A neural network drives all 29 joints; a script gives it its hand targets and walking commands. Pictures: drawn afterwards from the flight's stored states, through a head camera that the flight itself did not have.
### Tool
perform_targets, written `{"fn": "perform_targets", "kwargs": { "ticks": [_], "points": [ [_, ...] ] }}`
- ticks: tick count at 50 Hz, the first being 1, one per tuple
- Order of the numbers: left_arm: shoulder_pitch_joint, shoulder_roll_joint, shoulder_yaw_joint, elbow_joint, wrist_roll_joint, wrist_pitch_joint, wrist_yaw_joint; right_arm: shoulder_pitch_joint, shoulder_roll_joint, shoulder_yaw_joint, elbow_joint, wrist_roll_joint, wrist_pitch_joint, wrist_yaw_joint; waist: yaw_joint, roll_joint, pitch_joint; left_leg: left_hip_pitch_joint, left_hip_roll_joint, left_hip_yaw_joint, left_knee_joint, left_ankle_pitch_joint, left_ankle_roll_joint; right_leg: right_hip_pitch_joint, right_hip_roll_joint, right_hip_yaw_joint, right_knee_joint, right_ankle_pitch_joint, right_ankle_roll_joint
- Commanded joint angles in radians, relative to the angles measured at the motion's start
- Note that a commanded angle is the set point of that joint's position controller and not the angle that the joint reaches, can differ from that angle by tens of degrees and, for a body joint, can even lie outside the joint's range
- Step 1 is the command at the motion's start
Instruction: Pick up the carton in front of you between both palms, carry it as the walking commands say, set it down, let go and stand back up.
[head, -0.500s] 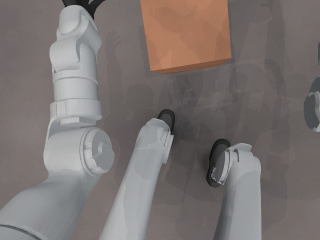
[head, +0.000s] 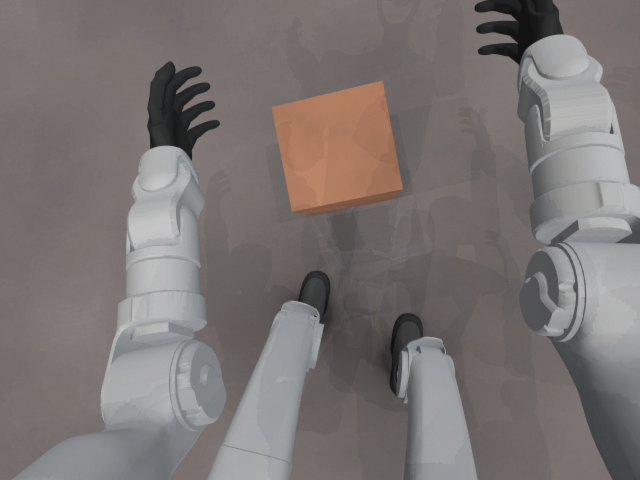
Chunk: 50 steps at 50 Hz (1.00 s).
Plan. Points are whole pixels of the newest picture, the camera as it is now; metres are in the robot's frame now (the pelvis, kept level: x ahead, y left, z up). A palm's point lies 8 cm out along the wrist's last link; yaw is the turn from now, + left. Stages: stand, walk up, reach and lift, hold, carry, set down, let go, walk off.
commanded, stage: let go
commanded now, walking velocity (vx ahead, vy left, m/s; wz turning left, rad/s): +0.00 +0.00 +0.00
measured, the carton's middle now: (340, 159) +0.50 +0.12 -0.54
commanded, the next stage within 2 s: stand in 1.38 s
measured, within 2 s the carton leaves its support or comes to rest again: neither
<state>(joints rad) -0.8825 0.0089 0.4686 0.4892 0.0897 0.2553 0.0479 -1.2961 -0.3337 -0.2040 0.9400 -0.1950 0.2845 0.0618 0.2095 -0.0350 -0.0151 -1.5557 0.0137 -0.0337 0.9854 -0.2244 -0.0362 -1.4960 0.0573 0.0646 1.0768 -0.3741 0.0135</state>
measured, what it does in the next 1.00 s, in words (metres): rises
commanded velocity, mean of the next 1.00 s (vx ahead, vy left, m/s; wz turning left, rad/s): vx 0.00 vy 0.00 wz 0.00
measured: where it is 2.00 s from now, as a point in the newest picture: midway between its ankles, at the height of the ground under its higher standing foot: (355, 346)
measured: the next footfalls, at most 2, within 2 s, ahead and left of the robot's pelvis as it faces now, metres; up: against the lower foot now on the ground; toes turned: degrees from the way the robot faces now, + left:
none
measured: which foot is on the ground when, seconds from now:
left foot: down 0.00-1.00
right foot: down 0.00-1.00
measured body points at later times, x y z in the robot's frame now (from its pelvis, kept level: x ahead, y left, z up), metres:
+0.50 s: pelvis +0.05 +0.03 +0.09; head +0.20 +0.03 +0.51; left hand +0.26 +0.27 +0.01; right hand +0.39 -0.14 -0.01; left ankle +0.09 +0.14 -0.63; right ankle +0.03 -0.12 -0.63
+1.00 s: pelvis +0.09 -0.01 +0.12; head +0.12 -0.01 +0.56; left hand +0.26 +0.23 +0.04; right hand +0.28 -0.24 +0.04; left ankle +0.09 +0.14 -0.63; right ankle +0.03 -0.12 -0.63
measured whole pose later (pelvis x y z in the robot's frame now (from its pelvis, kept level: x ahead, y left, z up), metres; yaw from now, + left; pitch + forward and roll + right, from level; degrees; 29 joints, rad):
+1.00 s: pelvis +0.09 -0.01 +0.12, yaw +2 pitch +2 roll +1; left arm 0.23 0.22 0.04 0.43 0.00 0.08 -0.06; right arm 0.22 -0.20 -0.04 0.46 0.00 0.05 0.03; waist 0.00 -0.02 0.03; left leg -0.22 0.00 -0.05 0.40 -0.21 -0.04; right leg -0.14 0.02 0.06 0.44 -0.33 -0.02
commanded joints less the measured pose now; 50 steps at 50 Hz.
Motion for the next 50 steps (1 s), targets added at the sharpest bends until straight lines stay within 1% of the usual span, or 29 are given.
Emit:
{"fn": "perform_targets", "kwargs": {
  "ticks": [1, 2, 4, 7, 9, 11, 13, 15, 18, 20, 23, 27, 31, 37, 42, 45, 49, 50],
  "points": [
    [0.047, 0.132, -0.038, -0.132, 0.025, -0.056, -0.054, -0.039, 0.041, -0.047, -0.214, -0.014, -0.041, -0.072, 0.036, -0.161, -1.136, 0.708, -0.091, 0.165, -0.018, 0.554, -0.017, 0.674, 0.054, -0.047, -0.112, 0.621, 0.028],
    [0.086, 0.146, -0.051, -0.134, 0.028, -0.064, -0.071, 0.007, 0.073, -0.052, -0.253, -0.012, -0.048, -0.096, 0.034, -0.159, -1.123, 0.722, -0.091, 0.16, -0.034, 0.538, -0.013, 0.693, 0.052, -0.046, -0.132, 0.613, 0.033],
    [0.156, 0.172, -0.085, -0.133, 0.026, -0.074, -0.104, 0.095, 0.124, -0.052, -0.329, -0.007, -0.06, -0.137, 0.033, -0.15, -1.075, 0.769, -0.089, 0.149, -0.066, 0.501, -0.005, 0.704, 0.049, -0.05, -0.174, 0.547, 0.038],
    [0.264, 0.195, -0.145, -0.111, 0.016, -0.085, -0.141, 0.231, 0.17, -0.048, -0.409, -0.007, -0.081, -0.181, 0.025, -0.114, -0.948, 0.883, -0.078, 0.129, -0.114, 0.432, 0.004, 0.645, 0.052, -0.069, -0.253, 0.339, 0.039],
    [0.354, 0.205, -0.181, -0.096, 0.007, -0.095, -0.159, 0.326, 0.181, -0.047, -0.436, -0.011, -0.096, -0.199, 0.013, -0.09, -0.851, 0.954, -0.068, 0.114, -0.153, 0.355, 0.003, 0.627, 0.053, -0.08, -0.309, 0.204, 0.034],
    [0.444, 0.214, -0.222, -0.092, -0.008, -0.11, -0.173, 0.429, 0.183, -0.044, -0.45, -0.012, -0.113, -0.207, 0.0, -0.065, -0.76, 1.02, -0.06, 0.097, -0.196, 0.28, 0.0, 0.634, 0.049, -0.087, -0.358, 0.103, 0.028],
    [0.519, 0.225, -0.268, -0.102, -0.028, -0.128, -0.181, 0.528, 0.181, -0.037, -0.454, 0.001, -0.134, -0.206, -0.015, -0.041, -0.675, 1.075, -0.053, 0.081, -0.236, 0.221, -0.004, 0.652, 0.043, -0.086, -0.398, 0.039, 0.02],
    [0.587, 0.239, -0.316, -0.119, -0.055, -0.148, -0.182, 0.614, 0.169, -0.025, -0.452, 0.024, -0.157, -0.199, -0.031, -0.015, -0.601, 1.128, -0.047, 0.065, -0.272, 0.182, -0.004, 0.67, 0.034, -0.085, -0.425, 0.001, 0.012],
    [0.687, 0.252, -0.38, -0.151, -0.091, -0.174, -0.174, 0.726, 0.15, -0.004, -0.443, 0.065, -0.192, -0.184, -0.045, 0.025, -0.51, 1.207, -0.041, 0.041, -0.315, 0.158, -0.003, 0.703, 0.025, -0.08, -0.453, -0.022, -0.001],
    [0.758, 0.253, -0.412, -0.177, -0.106, -0.188, -0.164, 0.802, 0.14, 0.007, -0.43, 0.088, -0.214, -0.172, -0.05, 0.051, -0.463, 1.262, -0.038, 0.028, -0.34, 0.169, -0.004, 0.733, 0.023, -0.078, -0.469, -0.013, -0.01],
    [0.864, 0.258, -0.449, -0.22, -0.122, -0.205, -0.146, 0.915, 0.117, 0.018, -0.413, 0.112, -0.244, -0.156, -0.059, 0.081, -0.412, 1.351, -0.034, 0.012, -0.368, 0.222, -0.007, 0.789, 0.021, -0.076, -0.491, 0.02, -0.021],
    [0.954, 0.27, -0.467, -0.259, -0.134, -0.215, -0.126, 1.046, 0.103, 0.037, -0.411, 0.132, -0.269, -0.139, -0.085, 0.09, -0.333, 1.415, -0.034, 0.003, -0.403, 0.28, -0.012, 0.881, 0.011, -0.071, -0.526, 0.059, -0.029],
    [1.01, 0.283, -0.462, -0.258, -0.136, -0.215, -0.119, 1.157, 0.101, 0.055, -0.437, 0.136, -0.277, -0.12, -0.115, 0.068, -0.265, 1.45, -0.043, 0.006, -0.436, 0.336, -0.015, 0.988, 0.0, -0.07, -0.568, 0.124, -0.024],
    [1.061, 0.293, -0.431, -0.198, -0.126, -0.212, -0.122, 1.291, 0.099, 0.086, -0.489, 0.136, -0.273, -0.088, -0.159, -0.005, -0.187, 1.484, -0.065, 0.025, -0.478, 0.39, -0.01, 1.145, -0.01, -0.061, -0.63, 0.298, 0.006],
    [1.119, 0.303, -0.405, -0.15, -0.108, -0.216, -0.117, 1.41, 0.086, 0.124, -0.538, 0.163, -0.266, -0.054, -0.176, -0.014, -0.159, 1.523, -0.082, 0.034, -0.519, 0.44, 0.002, 1.252, -0.019, -0.044, -0.671, 0.475, 0.021],
    [1.125, 0.313, -0.393, -0.134, -0.097, -0.215, -0.114, 1.451, 0.083, 0.144, -0.566, 0.183, -0.257, -0.036, -0.18, -0.012, -0.127, 1.521, -0.087, 0.039, -0.545, 0.415, 0.011, 1.296, -0.028, -0.031, -0.688, 0.543, 0.026],
    [1.114, 0.321, -0.386, -0.127, -0.086, -0.2, -0.115, 1.474, 0.075, 0.157, -0.593, 0.196, -0.237, -0.018, -0.183, -0.006, -0.067, 1.529, -0.091, 0.047, -0.566, 0.346, 0.018, 1.305, -0.038, -0.022, -0.71, 0.547, 0.03],
    [1.092, 0.345, -0.379, -0.182, -0.06, -0.151, -0.086, 1.525, 0.097, 0.174, -0.546, 0.214, -0.261, -0.035, -0.195, -0.002, -0.111, 1.473, -0.112, 0.056, -0.53, 0.32, 0.014, 1.357, -0.051, -0.026, -0.675, 0.651, 0.039]
  ]
}}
